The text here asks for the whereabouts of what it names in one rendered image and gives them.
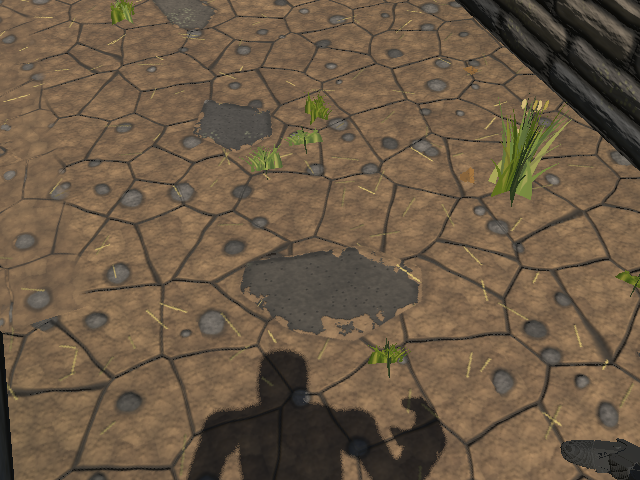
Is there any right robot hand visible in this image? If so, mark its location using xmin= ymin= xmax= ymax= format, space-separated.
xmin=560 ymin=438 xmax=640 ymax=480

